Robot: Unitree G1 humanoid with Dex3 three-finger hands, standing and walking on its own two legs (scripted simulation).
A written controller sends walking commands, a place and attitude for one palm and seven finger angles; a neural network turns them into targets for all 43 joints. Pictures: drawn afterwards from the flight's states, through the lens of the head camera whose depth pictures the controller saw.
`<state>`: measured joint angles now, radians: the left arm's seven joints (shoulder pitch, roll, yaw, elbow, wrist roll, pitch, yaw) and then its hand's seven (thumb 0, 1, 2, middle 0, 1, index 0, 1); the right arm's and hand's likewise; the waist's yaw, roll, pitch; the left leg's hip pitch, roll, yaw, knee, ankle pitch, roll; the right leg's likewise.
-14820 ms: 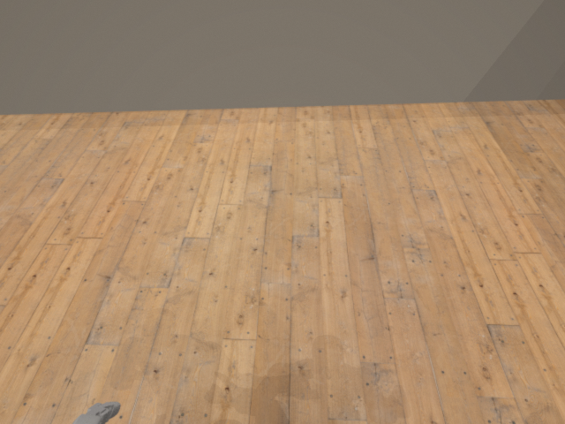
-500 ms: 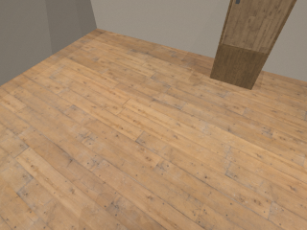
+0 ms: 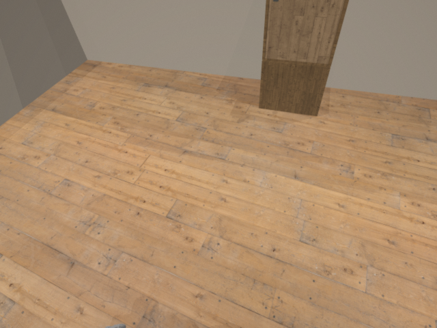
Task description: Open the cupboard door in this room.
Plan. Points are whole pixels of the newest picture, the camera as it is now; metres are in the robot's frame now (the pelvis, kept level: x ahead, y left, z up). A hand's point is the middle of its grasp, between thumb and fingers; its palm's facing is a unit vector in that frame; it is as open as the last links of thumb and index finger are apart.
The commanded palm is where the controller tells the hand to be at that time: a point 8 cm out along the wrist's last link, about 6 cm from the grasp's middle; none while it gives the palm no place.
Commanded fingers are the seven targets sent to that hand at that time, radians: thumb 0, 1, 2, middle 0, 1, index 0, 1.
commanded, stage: stand and wait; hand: left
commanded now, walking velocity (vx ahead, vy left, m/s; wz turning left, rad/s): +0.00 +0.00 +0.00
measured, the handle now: out of the picture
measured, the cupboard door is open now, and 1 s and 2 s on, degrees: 0 0 0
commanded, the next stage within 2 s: turn or walk to find it in 0.90 s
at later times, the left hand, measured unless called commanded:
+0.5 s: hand out of the picture +0.04 +0.17 -0.17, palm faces +0.07 -0.98 -0.16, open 7.3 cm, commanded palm none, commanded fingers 0.00 0.90 0.90 -0.20 -0.30 -0.20 -0.30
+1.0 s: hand out of the picture +0.04 +0.18 -0.16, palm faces +0.03 -0.98 -0.18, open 7.3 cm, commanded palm none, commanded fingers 0.00 0.90 0.90 -0.20 -0.30 -0.20 -0.30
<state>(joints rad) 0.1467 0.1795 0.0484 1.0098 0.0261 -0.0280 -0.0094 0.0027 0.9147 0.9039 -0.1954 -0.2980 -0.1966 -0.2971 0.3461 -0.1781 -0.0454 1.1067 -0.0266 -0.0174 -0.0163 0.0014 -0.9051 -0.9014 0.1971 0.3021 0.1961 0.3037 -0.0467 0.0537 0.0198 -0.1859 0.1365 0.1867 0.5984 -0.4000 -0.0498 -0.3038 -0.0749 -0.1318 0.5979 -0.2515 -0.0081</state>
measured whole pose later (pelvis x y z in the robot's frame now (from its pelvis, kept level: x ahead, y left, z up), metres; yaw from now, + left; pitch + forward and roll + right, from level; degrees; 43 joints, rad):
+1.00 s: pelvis +0.05 +0.01 +0.02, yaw +0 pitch -2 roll +0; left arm 0.28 0.14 0.00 1.15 0.01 -0.01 0.03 0.00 0.91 0.90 -0.20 -0.30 -0.20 -0.30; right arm 0.30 -0.13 0.00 1.18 -0.01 -0.01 -0.03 0.00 -0.91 -0.90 0.20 0.30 0.20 0.30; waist 0.00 0.00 0.03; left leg -0.12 0.04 0.14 0.40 -0.23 0.00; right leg -0.11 -0.06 -0.15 0.40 -0.25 0.01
